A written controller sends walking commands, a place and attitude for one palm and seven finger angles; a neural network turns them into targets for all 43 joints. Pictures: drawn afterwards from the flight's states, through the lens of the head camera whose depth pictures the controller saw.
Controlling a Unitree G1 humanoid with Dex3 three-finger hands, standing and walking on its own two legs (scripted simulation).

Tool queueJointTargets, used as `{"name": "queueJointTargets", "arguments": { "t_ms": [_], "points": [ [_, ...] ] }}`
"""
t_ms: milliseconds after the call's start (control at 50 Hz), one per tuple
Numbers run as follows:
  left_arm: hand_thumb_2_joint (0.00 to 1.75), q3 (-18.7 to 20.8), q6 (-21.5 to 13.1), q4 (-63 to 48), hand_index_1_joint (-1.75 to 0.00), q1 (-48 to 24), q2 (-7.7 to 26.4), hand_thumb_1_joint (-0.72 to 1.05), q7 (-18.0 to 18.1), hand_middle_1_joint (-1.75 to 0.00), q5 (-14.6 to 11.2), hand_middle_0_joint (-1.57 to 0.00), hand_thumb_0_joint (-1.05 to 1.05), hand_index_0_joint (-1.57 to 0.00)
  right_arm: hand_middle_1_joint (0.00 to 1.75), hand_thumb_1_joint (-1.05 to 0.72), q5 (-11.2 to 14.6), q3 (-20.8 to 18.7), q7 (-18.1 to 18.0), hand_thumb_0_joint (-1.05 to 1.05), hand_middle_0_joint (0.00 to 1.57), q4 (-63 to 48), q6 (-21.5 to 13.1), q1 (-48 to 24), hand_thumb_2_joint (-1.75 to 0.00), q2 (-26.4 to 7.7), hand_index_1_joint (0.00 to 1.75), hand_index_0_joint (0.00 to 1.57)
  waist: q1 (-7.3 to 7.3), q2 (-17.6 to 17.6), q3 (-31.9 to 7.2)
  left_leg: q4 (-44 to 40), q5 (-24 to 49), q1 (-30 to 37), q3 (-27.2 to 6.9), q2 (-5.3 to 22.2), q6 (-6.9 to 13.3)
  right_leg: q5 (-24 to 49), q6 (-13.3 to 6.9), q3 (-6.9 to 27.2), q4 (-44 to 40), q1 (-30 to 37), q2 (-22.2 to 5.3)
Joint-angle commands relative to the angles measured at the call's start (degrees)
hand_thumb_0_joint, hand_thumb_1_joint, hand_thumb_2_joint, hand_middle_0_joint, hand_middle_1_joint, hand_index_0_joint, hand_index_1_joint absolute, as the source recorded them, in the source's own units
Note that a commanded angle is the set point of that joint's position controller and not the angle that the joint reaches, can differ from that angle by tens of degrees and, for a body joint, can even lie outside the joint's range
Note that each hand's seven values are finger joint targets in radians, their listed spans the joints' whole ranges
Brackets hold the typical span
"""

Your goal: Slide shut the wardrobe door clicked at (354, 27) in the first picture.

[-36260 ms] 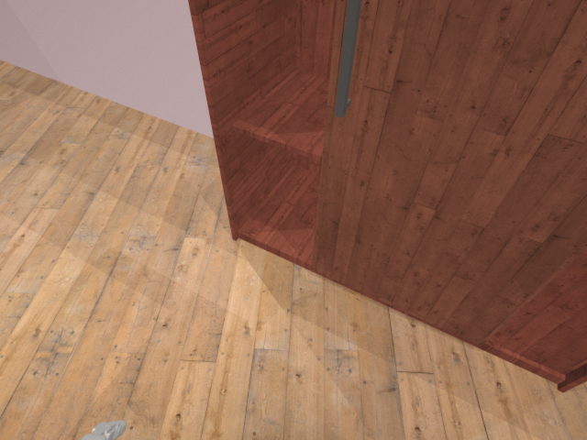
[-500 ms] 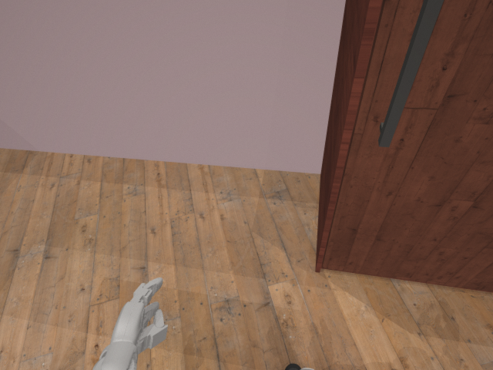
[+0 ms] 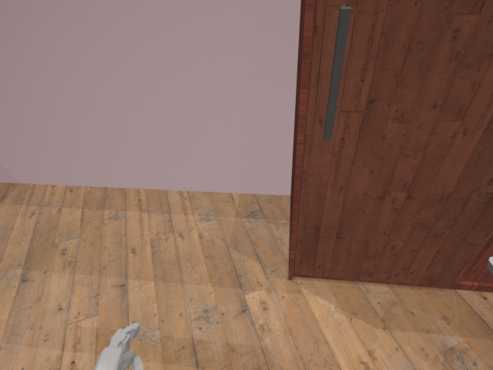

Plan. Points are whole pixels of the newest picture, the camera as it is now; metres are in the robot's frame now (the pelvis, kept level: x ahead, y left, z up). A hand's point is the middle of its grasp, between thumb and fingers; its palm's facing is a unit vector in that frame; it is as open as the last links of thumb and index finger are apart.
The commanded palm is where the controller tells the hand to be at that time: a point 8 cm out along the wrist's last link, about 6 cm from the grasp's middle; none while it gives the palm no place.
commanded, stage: stop stepping back and stand still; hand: right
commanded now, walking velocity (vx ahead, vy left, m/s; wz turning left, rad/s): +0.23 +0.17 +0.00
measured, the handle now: (334, 79) +0.71 -0.16 +0.19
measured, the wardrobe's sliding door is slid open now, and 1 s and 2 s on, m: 0.00 0.00 0.00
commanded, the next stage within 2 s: let the arm hang, fingers relaxed in 0.22 s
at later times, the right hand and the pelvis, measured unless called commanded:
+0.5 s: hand out of the picture +0.16 -0.25 -0.10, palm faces +0.13 +0.95 -0.28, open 7.4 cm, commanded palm none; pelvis +0.00 -0.03 -0.01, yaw -4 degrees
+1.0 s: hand out of the picture +0.05 -0.29 -0.15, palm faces +0.08 +0.95 -0.31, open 7.3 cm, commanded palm none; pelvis +0.02 -0.05 +0.02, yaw -4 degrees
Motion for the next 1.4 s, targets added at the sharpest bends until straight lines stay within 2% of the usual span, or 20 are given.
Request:
{"name": "queueJointTargets", "arguments": {
  "t_ms": [0, 60, 120, 160, 200, 280, 300, 340, 360, 400, 440, 480, 500, 540, 580, 600, 620, 740, 1020, 1380],
  "points": [
    [0.9, 2.32, -3.25, -10.76, -0.3, -7.04, 7.74, 0.9, -2.51, -0.3, 0.19, -0.2, 0.0, -0.2, 0.3, -0.9, 0.1, -10.76, 1.16, 0.0, 0.2, -23.25, -7.01, 2.08, -0.9, -15.62, 0.3, 0.2, -0.31, -16.2, 7.25, 8.67, 2.56, -10.77, -2.67, 1.57, -0.62, 1.24, -12.2, 24.79, -23.04, -3.53, -19.5],
    [0.9, 2.45, -2.19, -10.72, -0.3, -6.57, 8.39, 0.9, -2.48, -0.3, -0.1, -0.2, 0.0, -0.2, 0.3, -0.9, 0.38, -10.45, 1.22, 0.0, 0.2, -17.72, -6.45, 8.95, -0.9, -12.68, 0.3, 0.2, -1.66, -21.15, 4.83, -8.21, 6.2, 11.06, 3.35, -1.74, -0.33, -9.61, -6.63, 6.89, -19.46, -14.66, -12.9],
    [0.9, 2.36, 0.2, -11.62, -0.3, -6.55, 7.85, 0.9, -1.69, -0.3, -0.16, -0.2, 0.0, -0.2, 0.3, -0.9, 0.56, -9.32, 1.04, 0.0, 0.2, -8.85, -3.85, 10.94, -0.9, -11.01, 0.3, 0.2, -2.89, -11.04, 2.33, -19.38, 0.17, 28.39, 2.51, -2.91, 1.59, -19.39, -3.3, 1.58, -3.21, -26.4, -7.14],
    [0.9, 3.58, 0.89, -12.57, -0.3, -7.45, 8.02, 0.9, -1.52, -0.3, -1.2, -0.2, 0.0, -0.2, 0.3, -0.9, 0.46, -10.76, 1.24, 0.0, 0.2, -6.83, -2.82, 6.22, -0.9, -14.22, 0.3, 0.2, -2.45, 15.49, 3.77, -41.87, -19.42, 17.59, -37.51, 18.45, 11.5, -15.65, -0.73, 0.52, 31.34, -30.25, 1.82],
    [0.9, 3.21, -0.22, -9.99, -0.3, -4.82, 8.52, 0.9, -1.77, -0.3, 0.02, -0.2, 0.0, -0.2, 0.3, -0.9, 0.91, -12.13, 1.38, 0.0, 0.2, -10.59, -4.92, -0.93, -0.9, -16.43, 0.3, 0.2, 0.21, 8.26, 2.83, -38.71, -1.75, 11.99, -28.0, 17.41, 12.37, -5.54, 0.29, 4.48, 34.86, -23.54, -2.2],
    [0.9, 1.67, -0.35, -8.63, -0.3, -7.33, 6.83, 0.9, -0.7, -0.3, -0.21, -0.2, 0.0, -0.2, 0.3, -0.9, 0.5, -5.38, 1.3, 0.0, 0.2, -13.55, -4.19, -4.32, -0.9, -10.92, 0.3, 0.2, 0.72, 5.75, 4.28, -32.53, -12.19, -6.95, -9.14, 10.22, 6.9, -3.09, -1.11, -0.37, 5.73, 2.69, -2.07],
    [0.9, 3.77, 0.86, 5.37, -0.3, 2.39, 10.75, 0.9, -6.72, -0.3, 0.75, -0.2, 0.0, -0.2, 0.3, -0.9, -3.95, 14.45, 8.07, 0.0, 0.2, 27.44, 6.72, -2.82, -0.9, 4.91, 0.3, 0.2, 6.32, -4.08, 7.05, -14.42, 6.46, -9.51, 1.67, 9.06, 2.9, 3.2, -0.46, 1.35, 3.24, 1.09, -2.25],
    [0.9, 4.35, 5.27, 0.24, -0.3, 2.52, 14.8, 0.9, -6.09, -0.3, 1.63, -0.2, 0.0, -0.2, 0.3, -0.9, -2.67, 14.34, 9.58, 0.0, 0.2, 28.15, 10.78, 2.56, -0.9, 7.28, 0.3, 0.2, 3.86, -30.06, 8.22, 12.06, -11.35, -17.37, 1.74, -4.1, -4.21, 2.05, -8.74, 29.4, -16.37, -5.63, -17.62],
    [0.9, 4.49, 5.03, -1.64, -0.3, 1.97, 15.6, 0.9, -5.5, -0.3, 2.12, -0.2, 0.0, -0.2, 0.3, -0.9, -2.87, 13.72, 9.83, 0.0, 0.2, 27.86, 10.13, -1.08, -0.9, 5.36, 0.3, 0.2, 3.96, -22.01, 7.54, 20.67, -8.73, -18.51, -4.36, -1.4, -2.78, 4.57, -13.43, 36.1, -18.04, -6.83, -21.96],
    [0.9, 3.64, 4.1, -3.67, -0.3, -2.3, 14.18, 0.9, -4.65, -0.3, 3.11, -0.2, 0.0, -0.2, 0.3, -0.9, -2.95, 15.46, 10.56, 0.0, 0.2, 32.7, 9.15, -5.7, -0.9, 4.53, 0.3, 0.2, 2.05, -5.71, 2.97, 15.21, -4.69, -10.09, -5.18, 0.12, -2.71, 18.67, -12.35, 28.64, -12.56, -8.86, -17.0],
    [0.9, 2.81, 4.67, -1.68, -0.3, -4.04, 13.84, 0.9, -4.13, -0.3, 3.12, -0.2, 0.0, -0.2, 0.3, -0.9, -2.26, 16.45, 10.87, 0.0, 0.2, 40.87, 9.3, -7.52, -0.9, 4.38, 0.3, 0.2, 0.0, -6.11, 3.6, 4.29, -2.57, -4.38, -3.79, 0.2, -3.46, 32.18, -10.27, 19.95, -9.68, -8.01, -14.05],
    [0.9, 2.42, 5.71, 0.34, -0.3, -6.38, 14.29, 0.9, -4.38, -0.3, 2.21, -0.2, 0.0, -0.2, 0.3, -0.9, -1.87, 17.09, 10.77, 0.0, 0.2, 50.17, 8.99, -2.25, -0.9, 2.86, 0.3, 0.2, -3.35, -10.32, -0.23, -13.82, 8.48, 10.17, -0.17, -1.95, -3.13, 26.59, -5.88, 11.26, -5.23, -8.83, -8.68],
    [0.9, 2.17, 6.01, 1.25, -0.3, -5.72, 12.49, 0.9, -4.67, -0.3, 1.54, -0.2, 0.0, -0.2, 0.3, -0.9, -2.0, 17.1, 10.5, 0.0, 0.2, 53.92, 8.35, -0.43, -0.9, 0.6, 0.3, 0.2, -3.78, -9.41, -1.58, -21.0, 14.49, 16.1, -3.05, -0.81, -2.47, 17.83, -2.99, 8.11, -1.6, -10.47, -4.67],
    [0.9, 1.23, 7.22, 2.23, -0.3, -2.44, 6.46, 0.9, -4.99, -0.3, 0.17, -0.2, 0.0, -0.2, 0.3, -0.9, -2.3, 17.65, 10.04, 0.0, 0.2, 58.68, 7.37, -2.07, -0.9, -4.75, 0.3, 0.2, -1.09, 2.44, -0.17, -33.95, 14.33, 11.37, -25.85, 15.43, 5.49, -7.95, 0.99, 1.5, 8.4, -12.76, 2.88],
    [0.9, 1.51, 8.62, 6.17, -0.3, 0.73, 6.25, 0.9, -5.45, -0.3, 0.39, -0.2, 0.0, -0.2, 0.3, -0.9, -2.31, 18.61, 10.31, 0.0, 0.2, 61.7, 7.69, -8.58, -0.9, -3.86, 0.3, 0.2, 1.8, -6.51, 2.77, -38.65, -6.08, 0.26, -20.56, 12.61, 7.33, -6.63, 0.2, 1.18, 11.96, -3.82, 2.47],
    [0.9, 1.62, 9.13, 7.82, -0.3, 1.39, 5.88, 0.9, -5.2, -0.3, 0.44, -0.2, 0.0, -0.2, 0.3, -0.9, -2.15, 18.62, 9.97, 0.0, 0.2, 63.38, 7.79, -10.35, -0.9, -2.42, 0.3, 0.2, 2.14, -2.84, 4.98, -38.7, -6.68, -1.24, -20.31, 10.82, 6.66, -4.01, 0.19, 1.86, 11.3, -3.76, 2.01],
    [0.9, 2.28, 9.19, 8.44, -0.3, 2.75, 6.02, 0.9, -5.03, -0.3, 0.97, -0.2, 0.0, -0.2, 0.3, -0.9, -2.49, 17.5, 9.42, 0.0, 0.2, 64.09, 7.89, -10.68, -0.9, 0.12, 0.3, 0.2, 2.4, 1.04, 4.32, -36.75, -1.82, -0.15, -16.92, 9.53, 6.05, -1.14, -0.17, 2.46, 8.48, -2.4, 0.87],
    [0.9, 1.68, 7.43, 13.08, -0.3, -1.02, 8.21, 0.9, -4.59, -0.3, 0.89, -0.2, 0.0, -0.2, 0.3, -0.9, -1.57, 18.89, 9.18, 0.0, 0.2, 72.5, 8.56, -10.11, -0.9, 2.05, 0.3, 0.2, -1.21, -13.25, 5.22, -26.36, 12.79, 14.64, -3.2, 1.05, -0.23, 5.23, -1.94, 11.78, -15.87, -8.33, -5.72],
    [0.9, 2.71, 6.35, 20.05, -0.3, -3.04, 12.87, 0.9, -4.43, -0.3, 0.13, -0.2, 0.0, -0.2, 0.3, -0.9, -1.51, 19.0, 9.44, 0.0, 0.2, 82.43, 7.25, -12.49, -0.9, -2.81, 0.3, 0.2, -1.08, -4.26, 4.56, -29.89, 18.57, 15.89, -4.05, 2.95, 0.21, 11.36, -2.24, 8.87, -18.1, 0.7, -4.73],
    [0.9, 2.26, 6.25, 21.76, -0.3, -11.6, 17.74, 0.9, -4.84, -0.3, 0.12, -0.2, 0.0, -0.2, 0.3, -0.9, -1.47, 19.19, 9.73, 0.0, 0.2, 84.28, 6.46, -17.45, -0.9, -7.44, 0.3, 0.2, -0.64, -7.1, 3.59, -33.94, 22.02, 17.59, -5.72, 4.61, 0.19, 16.89, -1.13, 7.62, -18.76, 5.9, -4.42]
  ]
}}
